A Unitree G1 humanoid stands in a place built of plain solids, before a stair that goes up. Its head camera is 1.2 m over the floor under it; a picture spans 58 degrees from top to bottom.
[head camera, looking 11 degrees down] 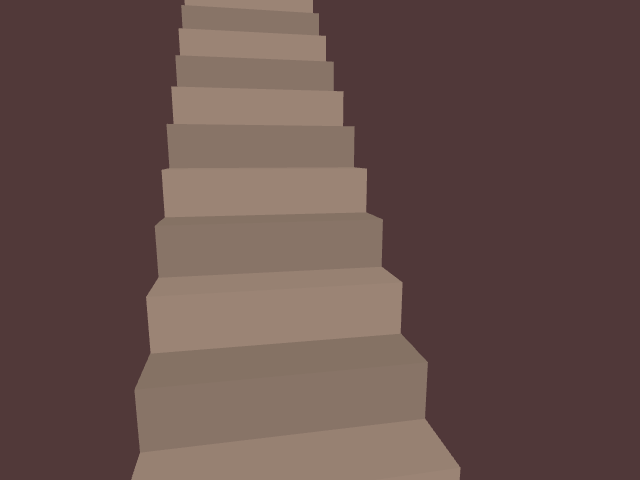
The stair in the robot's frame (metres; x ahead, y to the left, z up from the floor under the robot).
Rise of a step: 0.19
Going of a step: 0.23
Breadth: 0.86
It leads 11 degrees to the left of straight ahead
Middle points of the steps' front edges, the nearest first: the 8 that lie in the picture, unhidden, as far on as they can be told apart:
1.16 0.09 0.57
1.38 0.13 0.77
1.61 0.17 0.96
1.83 0.21 1.15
2.05 0.26 1.34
2.27 0.30 1.53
2.49 0.34 1.72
2.72 0.38 1.91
